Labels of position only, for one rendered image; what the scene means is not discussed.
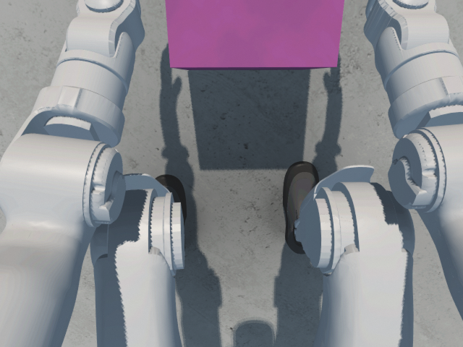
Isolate robot right forearm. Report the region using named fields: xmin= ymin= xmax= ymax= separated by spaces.
xmin=364 ymin=0 xmax=463 ymax=139

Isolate robot right upper arm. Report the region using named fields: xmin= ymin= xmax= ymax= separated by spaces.
xmin=388 ymin=124 xmax=463 ymax=320

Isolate right robot shin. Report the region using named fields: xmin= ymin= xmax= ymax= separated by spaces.
xmin=294 ymin=165 xmax=415 ymax=258

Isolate robot shin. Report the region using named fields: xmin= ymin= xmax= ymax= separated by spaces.
xmin=90 ymin=173 xmax=170 ymax=268
xmin=294 ymin=165 xmax=415 ymax=258

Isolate carton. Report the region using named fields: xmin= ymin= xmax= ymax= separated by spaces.
xmin=165 ymin=0 xmax=344 ymax=70

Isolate robot left forearm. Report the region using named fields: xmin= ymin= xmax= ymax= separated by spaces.
xmin=0 ymin=0 xmax=145 ymax=212

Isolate robot left upper arm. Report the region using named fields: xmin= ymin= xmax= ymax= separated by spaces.
xmin=0 ymin=133 xmax=126 ymax=347

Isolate left robot shin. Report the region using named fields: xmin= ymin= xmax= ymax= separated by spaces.
xmin=90 ymin=173 xmax=170 ymax=268

